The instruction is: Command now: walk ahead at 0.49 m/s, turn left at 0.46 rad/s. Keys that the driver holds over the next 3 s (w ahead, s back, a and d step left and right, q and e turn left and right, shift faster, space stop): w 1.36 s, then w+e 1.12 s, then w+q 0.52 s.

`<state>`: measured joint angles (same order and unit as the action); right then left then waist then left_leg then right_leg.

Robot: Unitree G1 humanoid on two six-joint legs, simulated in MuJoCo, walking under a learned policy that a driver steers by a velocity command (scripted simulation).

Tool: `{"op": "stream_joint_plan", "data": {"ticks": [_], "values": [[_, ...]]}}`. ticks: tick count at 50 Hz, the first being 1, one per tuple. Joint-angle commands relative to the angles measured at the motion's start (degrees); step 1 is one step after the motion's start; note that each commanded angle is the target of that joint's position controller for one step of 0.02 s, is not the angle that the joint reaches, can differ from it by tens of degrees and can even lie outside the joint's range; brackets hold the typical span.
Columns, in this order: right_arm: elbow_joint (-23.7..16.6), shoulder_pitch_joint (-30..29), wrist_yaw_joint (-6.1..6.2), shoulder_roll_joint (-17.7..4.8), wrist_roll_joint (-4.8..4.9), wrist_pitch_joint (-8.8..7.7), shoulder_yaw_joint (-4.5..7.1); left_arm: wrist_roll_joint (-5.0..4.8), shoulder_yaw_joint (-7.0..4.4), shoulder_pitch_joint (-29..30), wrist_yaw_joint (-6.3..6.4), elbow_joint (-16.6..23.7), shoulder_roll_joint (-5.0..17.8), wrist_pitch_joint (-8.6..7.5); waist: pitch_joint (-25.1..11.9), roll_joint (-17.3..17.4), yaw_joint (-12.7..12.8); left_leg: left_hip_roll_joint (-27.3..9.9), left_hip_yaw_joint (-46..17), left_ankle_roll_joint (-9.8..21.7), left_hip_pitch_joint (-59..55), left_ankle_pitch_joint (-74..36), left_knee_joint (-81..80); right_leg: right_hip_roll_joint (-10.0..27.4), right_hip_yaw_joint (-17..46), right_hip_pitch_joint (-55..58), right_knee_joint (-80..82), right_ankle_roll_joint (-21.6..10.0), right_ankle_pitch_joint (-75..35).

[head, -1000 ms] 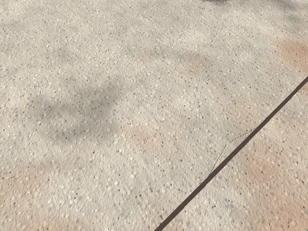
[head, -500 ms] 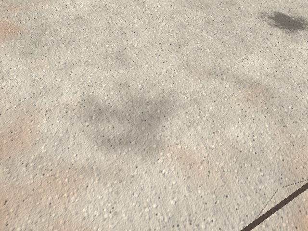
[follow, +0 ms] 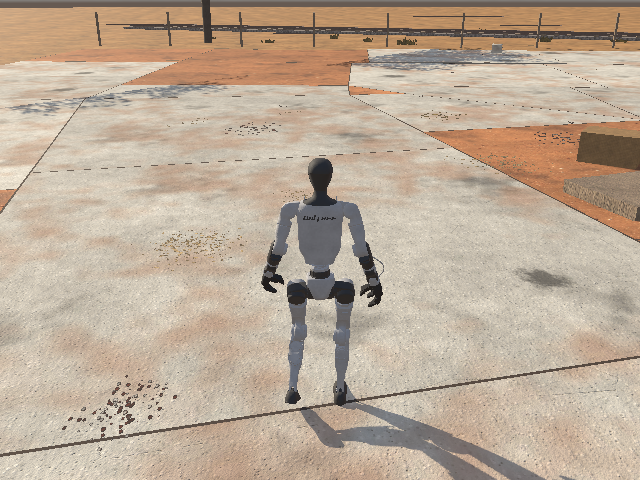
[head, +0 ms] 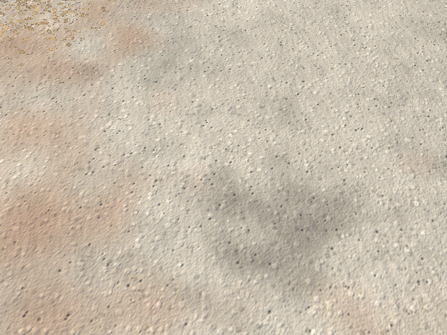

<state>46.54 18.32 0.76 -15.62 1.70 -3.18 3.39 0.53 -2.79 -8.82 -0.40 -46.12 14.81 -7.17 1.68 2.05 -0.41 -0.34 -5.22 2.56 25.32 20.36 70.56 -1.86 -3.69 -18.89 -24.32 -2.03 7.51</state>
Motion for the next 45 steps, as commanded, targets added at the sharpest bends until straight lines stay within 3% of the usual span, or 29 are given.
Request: {"op": "stream_joint_plan", "data": {"ticks": [1,4,7,10,13,15,16,17,18,19,20,21,22,23,24,27,30,35,40,43,44,45], "values": [[-4.07,2.6,-0.23,-1.34,0.13,0.06,0.59,0.06,-1.22,-2.87,-0.55,0.53,4.62,-0.84,-2.95,-6.08,-0.13,-6.18,-1.73,0.15,9.23,-2.9,-0.97,15.54,15.93,8.92,15.48,-10.25,-0.74],[-6.31,-1.94,-0.1,-0.7,-0.78,0.28,-0.01,-0.54,-2.01,-4.57,-0.86,-1.48,7.02,-1.36,-0.63,-4.56,-0.06,-7.02,-1.61,-0.41,12.87,-6.52,-9.48,16.49,12.27,8.56,18.15,-12.28,-5.1],[-7.93,-7.23,-0.94,-0.93,-1.24,-0.71,-0.61,-1.03,-2.28,-5.29,-0.58,-2.23,8.58,-0.65,-0.33,-4.2,1.0,-7.56,0.87,-0.71,13.3,-15.54,-20.54,15.28,7.83,10.49,18.31,-11.42,-8.21],[-9.46,-13.53,-1.83,-0.77,-0.87,-1.41,-1.12,-1.65,-2.29,-7.86,-0.47,-3.18,9.97,0.25,0.55,-4.99,3.42,-5.82,4.56,-1.12,9.2,-20.12,-29.87,13.9,4.33,10.24,16.94,-9.65,-7.76],[-11.64,-17.7,-2.48,-2.05,-0.33,-1.51,-0.95,-2.27,-2.34,-11.04,-0.54,-4.83,11.06,1.24,1.5,-6.13,4.44,-4.83,5.26,-0.2,8.7,-17.07,-34.92,16.41,5.32,14.7,15.13,-8.59,-5.62],[-12.28,-17.45,-2.82,-3.28,-0.42,-1.71,-0.52,-2.58,-2.44,-11.17,-0.43,-5.43,11.73,2.05,1.25,-6.89,3.17,-3.57,6.32,1.41,6.15,-13.46,-37.89,17.89,5.68,17.26,12.16,-7.61,-7.86],[-11.51,-14.05,-2.81,-4.28,-0.68,-1.8,0.14,-2.64,-2.38,-10.16,-0.31,-5.43,12.03,2.44,-0.47,-6.96,0.5,-1.94,7.76,2.43,0.35,-13.58,-40.29,17.25,4.5,17.07,7.87,-6.54,-14.3],[-9.09,-6.67,-2.51,-6.57,-1.0,-1.76,1.56,-2.43,-1.96,-10.27,-0.19,-5.52,11.06,2.71,-4.84,-5.91,-2.99,0.18,9.15,3.75,-10.06,-13.75,-41.76,14.56,1.87,15.49,-1.57,-5.04,-22.63],[-6.65,3.83,-1.83,-10.6,-1.22,-1.58,3.31,-1.43,-0.9,-10.1,0.04,-4.6,8.61,2.59,-11.75,-2.33,-7.39,-5.09,2.7,6.43,-25.48,-14.24,-40.98,11.4,-1.24,6.91,-16.85,-2.51,-18.37],[-6.0,9.25,-1.37,-17.78,-2.02,-1.19,4.7,-0.49,1.29,-14.85,-0.32,-2.51,1.94,1.43,-18.26,13.13,-5.57,-20.41,-24.4,15.49,-45.21,-8.0,-45.89,2.16,-2.46,-16.78,-40.35,1.59,9.71],[-5.7,10.81,-1.64,-13.36,-1.38,-1.47,3.54,-1.56,0.66,-14.2,-0.5,-3.47,5.06,0.02,-22.56,11.47,-6.45,-23.23,-37.54,17.69,-46.29,-4.47,-53.26,1.4,7.18,-23.98,-50.13,1.04,24.58],[-6.15,6.76,-1.9,-10.27,-1.5,-1.84,2.41,-3.21,-0.5,-9.99,-0.77,-1.97,8.88,-0.57,-14.57,8.27,-5.47,-21.31,-29.31,14.98,-40.48,-6.31,-53.22,4.74,8.03,-28.62,-52.56,-0.17,21.0],[-6.92,2.28,-2.05,-7.93,-1.38,-1.92,1.73,-3.06,-0.41,-6.82,-0.57,-1.21,8.58,-0.55,-10.45,5.0,-3.85,-18.58,-21.08,13.16,-33.17,-10.87,-53.49,7.46,6.9,-27.37,-50.2,-0.65,15.68],[-7.25,-1.33,-2.35,-5.96,-1.49,-1.98,1.17,-2.0,-0.52,-5.4,-0.32,-1.19,7.9,-0.15,-7.12,2.4,-2.11,-16.06,-15.57,12.08,-26.21,-15.16,-55.2,9.14,6.67,-24.84,-46.5,-0.39,11.96],[-7.44,-3.34,-2.5,-4.55,-1.76,-2.27,0.8,-1.51,-0.81,-6.19,-0.25,-1.39,7.46,0.62,-5.97,3.14,-0.11,-14.2,-11.91,11.15,-21.57,-17.56,-57.17,10.6,7.29,-21.01,-43.51,-0.25,9.24],[-5.95,-3.16,-2.48,-5.38,-1.69,-3.38,1.24,-1.21,-0.51,-7.05,-0.17,-1.69,4.74,2.6,-4.04,2.08,1.98,-12.76,-6.61,11.9,-16.71,-23.15,-61.27,10.52,6.77,-18.19,-39.17,0.87,4.58],[-3.77,-0.15,-1.61,-6.35,-1.59,-3.37,1.6,-0.63,-0.46,-1.5,0.01,0.2,4.16,2.96,-1.46,0.63,0.95,-12.42,-3.33,11.75,-18.12,-25.64,-62.9,10.36,6.83,-22.7,-30.28,1.97,-2.7],[-1.0,3.58,-0.62,-7.78,-1.19,-2.71,1.79,-1.05,0.18,8.03,-0.96,2.66,2.77,2.27,1.13,1.29,-2.29,-10.88,1.25,9.38,-19.75,-21.44,-63.84,7.84,4.54,-20.58,-14.18,1.76,-14.14],[2.26,7.0,-0.24,-8.47,-0.7,-1.67,2.06,-1.55,0.33,14.27,-2.45,5.65,3.47,1.52,3.36,1.79,-3.74,-14.25,0.71,8.53,-27.58,-22.08,-60.35,6.56,4.31,-21.77,-7.4,-0.38,-9.68],[2.8,5.49,0.03,-9.56,-0.6,-0.92,2.42,-1.43,-0.34,11.03,-2.99,5.4,5.32,1.05,0.9,3.22,-1.1,-14.91,0.98,6.94,-30.34,-33.96,-54.89,4.3,2.33,-14.56,-5.3,-2.71,-3.7],[2.7,4.24,0.11,-9.86,-0.64,-0.57,2.42,-1.28,-1.17,5.87,-2.76,3.99,6.62,1.01,-2.31,3.6,1.97,-13.38,2.51,5.92,-29.8,-43.91,-48.85,2.15,0.3,-6.76,-4.24,-3.88,-3.39],[2.44,3.94,0.23,-8.67,-0.95,-0.27,1.88,-1.16,-2.63,-3.75,-2.25,0.98,9.29,1.08,-8.24,2.56,6.06,-10.21,4.82,4.3,-25.64,-47.49,-37.66,1.54,0.06,6.73,-4.73,-5.59,-4.8]]}}
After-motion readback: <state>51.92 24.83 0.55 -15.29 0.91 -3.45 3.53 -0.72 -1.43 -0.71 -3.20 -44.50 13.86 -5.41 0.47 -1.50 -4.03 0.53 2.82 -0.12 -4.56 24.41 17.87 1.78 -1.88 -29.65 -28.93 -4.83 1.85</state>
